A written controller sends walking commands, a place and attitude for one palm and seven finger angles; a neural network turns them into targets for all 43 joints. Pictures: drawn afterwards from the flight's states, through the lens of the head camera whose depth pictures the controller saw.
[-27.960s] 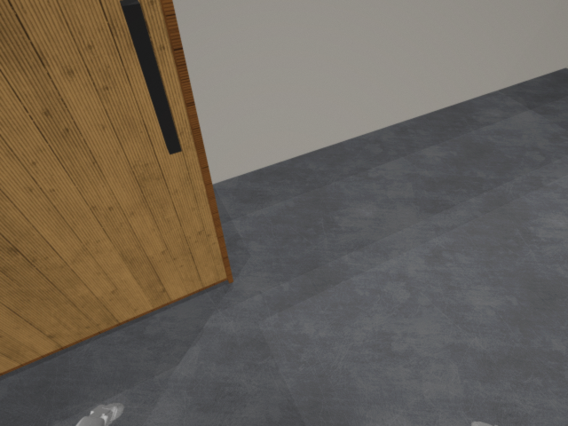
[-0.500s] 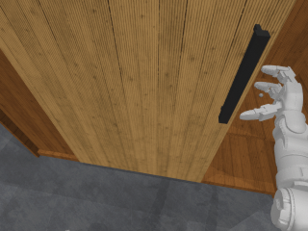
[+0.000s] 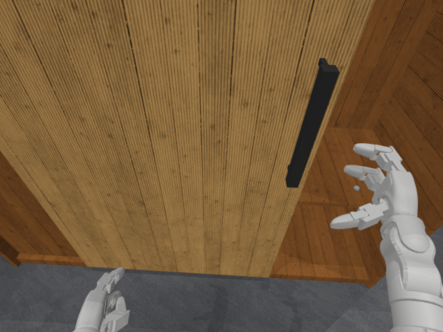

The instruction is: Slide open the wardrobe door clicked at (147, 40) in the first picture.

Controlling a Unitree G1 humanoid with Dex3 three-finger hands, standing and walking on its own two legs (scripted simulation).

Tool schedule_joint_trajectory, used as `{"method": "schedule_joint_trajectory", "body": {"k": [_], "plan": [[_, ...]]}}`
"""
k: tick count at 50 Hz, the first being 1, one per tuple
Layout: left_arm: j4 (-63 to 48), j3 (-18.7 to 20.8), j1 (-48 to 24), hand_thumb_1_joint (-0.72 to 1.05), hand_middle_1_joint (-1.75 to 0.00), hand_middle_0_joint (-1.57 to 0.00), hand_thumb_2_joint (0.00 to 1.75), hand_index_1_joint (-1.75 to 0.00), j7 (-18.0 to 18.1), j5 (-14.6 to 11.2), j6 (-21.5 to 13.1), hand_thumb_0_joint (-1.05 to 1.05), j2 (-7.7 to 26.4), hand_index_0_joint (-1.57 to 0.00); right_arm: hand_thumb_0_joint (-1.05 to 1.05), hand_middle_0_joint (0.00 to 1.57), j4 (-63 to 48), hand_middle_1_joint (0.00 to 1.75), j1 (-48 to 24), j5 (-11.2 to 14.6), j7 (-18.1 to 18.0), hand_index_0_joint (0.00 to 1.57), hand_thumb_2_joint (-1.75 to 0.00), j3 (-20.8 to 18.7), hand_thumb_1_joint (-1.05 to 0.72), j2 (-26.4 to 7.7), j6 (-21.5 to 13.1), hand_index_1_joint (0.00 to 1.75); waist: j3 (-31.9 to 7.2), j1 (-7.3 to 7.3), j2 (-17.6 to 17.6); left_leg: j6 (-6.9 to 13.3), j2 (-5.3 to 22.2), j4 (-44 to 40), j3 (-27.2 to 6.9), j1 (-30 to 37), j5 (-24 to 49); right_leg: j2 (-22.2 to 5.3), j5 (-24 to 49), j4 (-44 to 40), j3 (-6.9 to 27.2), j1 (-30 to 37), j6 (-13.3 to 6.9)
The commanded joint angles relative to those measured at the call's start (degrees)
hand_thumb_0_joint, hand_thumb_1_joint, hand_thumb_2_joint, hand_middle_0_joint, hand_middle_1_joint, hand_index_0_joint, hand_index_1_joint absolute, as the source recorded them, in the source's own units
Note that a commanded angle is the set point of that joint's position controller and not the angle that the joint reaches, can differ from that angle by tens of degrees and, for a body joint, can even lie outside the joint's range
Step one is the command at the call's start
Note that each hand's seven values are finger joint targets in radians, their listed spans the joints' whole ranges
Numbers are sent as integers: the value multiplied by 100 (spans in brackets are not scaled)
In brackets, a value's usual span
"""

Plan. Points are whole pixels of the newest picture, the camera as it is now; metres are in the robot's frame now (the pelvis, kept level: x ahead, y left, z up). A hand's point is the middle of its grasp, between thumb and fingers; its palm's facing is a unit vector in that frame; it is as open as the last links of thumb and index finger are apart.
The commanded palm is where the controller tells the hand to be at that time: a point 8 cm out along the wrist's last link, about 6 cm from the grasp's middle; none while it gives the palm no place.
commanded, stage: slip the hand off the handle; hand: right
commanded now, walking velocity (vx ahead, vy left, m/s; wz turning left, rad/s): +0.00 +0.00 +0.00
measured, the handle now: (305, 130) +0.49 -0.17 +0.13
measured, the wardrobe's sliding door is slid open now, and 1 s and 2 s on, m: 0.45 0.45 0.45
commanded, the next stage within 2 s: draw the hand back to the body in 0.04 s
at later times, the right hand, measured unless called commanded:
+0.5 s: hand (375, 214) +0.26 -0.22 +0.15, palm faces +0.11 +0.99 +0.02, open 14.7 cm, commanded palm +0.23 -0.26 +0.15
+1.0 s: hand (410, 247) +0.21 -0.24 +0.15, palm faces +0.40 +0.88 -0.27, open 12.4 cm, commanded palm +0.17 -0.28 +0.17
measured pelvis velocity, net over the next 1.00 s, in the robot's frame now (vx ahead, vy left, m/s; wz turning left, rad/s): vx -0.01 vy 0.00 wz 0.00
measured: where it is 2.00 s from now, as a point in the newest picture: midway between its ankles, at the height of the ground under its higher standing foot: outside the picture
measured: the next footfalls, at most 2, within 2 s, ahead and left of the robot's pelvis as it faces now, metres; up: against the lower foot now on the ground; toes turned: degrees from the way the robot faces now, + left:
none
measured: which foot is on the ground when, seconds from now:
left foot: down 0.00-1.00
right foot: down 0.00-1.00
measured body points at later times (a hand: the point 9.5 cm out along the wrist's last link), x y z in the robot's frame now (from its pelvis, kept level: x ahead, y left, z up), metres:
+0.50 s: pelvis -0.01 +0.01 +0.00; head -0.05 +0.03 +0.45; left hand +0.16 +0.25 -0.07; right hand +0.25 -0.27 +0.15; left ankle -0.01 +0.11 -0.73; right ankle +0.02 -0.09 -0.73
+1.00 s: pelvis -0.01 +0.00 +0.01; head -0.04 +0.02 +0.46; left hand +0.17 +0.22 -0.07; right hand +0.18 -0.29 +0.17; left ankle -0.01 +0.11 -0.73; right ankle +0.02 -0.09 -0.73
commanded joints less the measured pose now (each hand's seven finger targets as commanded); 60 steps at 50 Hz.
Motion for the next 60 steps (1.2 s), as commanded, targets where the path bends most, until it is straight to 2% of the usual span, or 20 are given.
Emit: {"method": "schedule_joint_trajectory", "body": {"k": [1,2,5,8,9,12,13,16,21,25,28,33,34,36,37,41,42,46,53,60], "plan": [[-798,209,-428,90,-30,-20,90,-30,89,45,-319,0,690,-20,0,25,-1766,115,-1612,10,-95,25,-20,-189,55,-884,-267,115,-1015,135,-28,82,-114,-368,-197,-127,1334,-32,1290,-452,414,1032,17],[-790,214,-429,90,-30,-20,90,-30,94,57,-311,0,717,-20,0,25,-1910,115,-1511,-8,-151,25,-20,-352,55,-1085,-287,115,-1087,121,86,77,-121,-369,-210,-31,1372,-37,1343,-429,400,1008,1],[-779,156,-563,90,-30,-20,90,-30,99,90,-357,0,629,-20,0,25,-2315,115,-1745,-82,-269,25,-20,-259,55,-1025,-346,115,-1095,150,-267,92,-111,-359,-221,-62,1377,-24,1384,-443,390,1134,37],[-709,124,-587,90,-30,-20,90,-30,150,112,-353,0,641,-20,0,25,-2135,115,-1849,-93,-336,25,-20,-343,55,-1129,-323,115,-942,168,-123,78,-107,-448,-246,-60,1136,-17,1099,-504,398,1002,21],[-676,66,-618,90,-30,-20,90,-30,206,77,-401,0,721,-20,0,25,-1877,115,-1894,458,192,25,-20,-335,55,-962,-295,115,-1013,315,5,107,-103,-514,-266,192,1295,2,1064,-557,378,1110,25],[-712,28,-701,90,-30,-20,90,-30,338,32,-464,0,696,-20,0,25,-1549,115,-1560,683,828,25,-20,-850,55,-1599,-169,115,-1087,46,-65,106,-56,-569,-344,489,1462,35,1065,-601,334,998,-13],[-766,2,-740,90,-30,-20,90,-30,330,14,-483,0,657,-20,0,25,-1643,115,-1505,666,901,25,-20,-807,55,-1571,-134,115,-995,15,-145,100,-32,-570,-331,486,1500,45,1105,-645,330,947,-15],[-885,5,-783,90,-30,-20,90,-30,231,-14,-549,0,603,-20,0,25,-1705,115,-779,716,937,25,-20,-754,55,-1289,54,115,-728,-88,-189,90,-36,-612,-270,363,1377,34,1050,-706,328,861,18],[-999,74,-784,90,-30,-20,90,-30,157,-42,-622,0,670,-20,0,25,-2111,115,-165,908,892,25,-20,-971,55,-1256,248,115,-558,-94,414,11,-50,-712,-295,240,1063,13,817,-715,304,769,-6],[-1021,85,-827,90,-30,-20,90,-30,182,-30,-741,0,635,-20,0,25,-2953,115,-470,776,776,25,-20,-849,55,-1274,107,115,-575,-22,-219,30,-56,-764,-344,71,701,31,658,-727,308,998,-25],[-941,64,-821,90,-30,-20,90,-30,234,-15,-838,0,640,-20,0,25,-3346,115,-634,708,686,25,-20,-863,55,-1430,-70,115,-569,38,-410,32,-67,-843,-370,47,431,27,475,-757,342,1044,-29],[-820,39,-841,90,-30,-20,90,-30,306,-9,-957,0,646,-20,0,24,-3093,104,-38,862,797,24,-29,-1050,37,-1457,-81,104,-366,-35,-28,-7,-32,-989,-416,153,120,29,246,-822,376,887,-30],[-741,100,-1030,90,-30,-20,90,-30,268,215,-885,0,614,-20,0,24,-3363,102,163,90,-22,24,-31,-1111,33,-1891,-370,102,406,-122,-23,-12,113,-1526,-682,-117,-225,61,77,-879,327,642,-1],[-693,65,-1017,90,-30,-20,90,-30,199,235,-800,0,562,-20,0,24,-2987,98,946,-30,-450,24,-34,-583,26,-1041,-521,98,666,-31,179,-2,178,-1512,-558,-183,-534,36,-169,-930,359,721,14],[-676,116,-1014,90,-30,-20,90,-30,172,243,-745,0,596,-20,0,24,-3111,96,1092,-130,-551,24,-36,-506,22,-1028,-583,96,521,-54,302,1,137,-1558,-557,-78,-445,7,-106,-975,335,843,-6],[-704,127,-967,90,-30,-20,90,-30,153,299,-604,0,550,-20,0,23,-3836,87,1265,-365,-901,23,-43,-589,8,-1200,-861,87,-150,-73,-279,31,108,-1321,-475,449,98,-13,143,-1205,299,1263,-9],[-679,142,-950,90,-30,-20,90,-30,151,323,-594,0,578,-20,0,23,-3895,85,1421,-391,-960,23,-44,-701,4,-1318,-903,85,-221,-89,-55,21,74,-1329,-442,545,171,-32,197,-1251,319,1271,-8],[-684,152,-998,90,-30,-20,90,-30,163,368,-535,0,530,-20,0,23,-4422,77,1513,-545,-1133,23,-51,-769,-10,-1368,-1007,77,-356,-93,-249,49,44,-1286,-396,738,637,-23,619,-1311,317,1502,-3],[-629,165,-990,90,-30,-20,90,-30,136,374,-388,0,513,-20,0,22,-4215,62,2198,-601,-1152,22,-64,-735,-36,-1134,-957,62,250,-91,-48,60,-6,-1332,-316,759,807,-67,814,-1487,360,1420,30],[-763,221,-972,90,-30,-20,90,-30,40,410,-242,0,504,-20,0,21,-4745,47,2819,-601,-1110,21,-76,-1012,-61,-1275,-950,47,-74,-178,-159,67,-14,-1218,-317,1053,1349,-90,1444,-1418,346,1554,76]]}}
